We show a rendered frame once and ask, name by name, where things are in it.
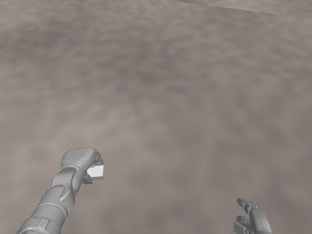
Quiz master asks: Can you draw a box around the small box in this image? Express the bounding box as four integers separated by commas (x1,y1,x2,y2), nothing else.
87,165,106,180

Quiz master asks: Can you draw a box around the right robot hand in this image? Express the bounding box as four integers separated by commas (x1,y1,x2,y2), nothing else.
234,198,272,234

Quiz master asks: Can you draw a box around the left robot arm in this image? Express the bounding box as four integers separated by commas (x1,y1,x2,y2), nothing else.
16,164,84,234

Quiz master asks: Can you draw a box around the left robot hand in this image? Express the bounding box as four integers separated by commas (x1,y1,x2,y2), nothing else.
61,147,104,184

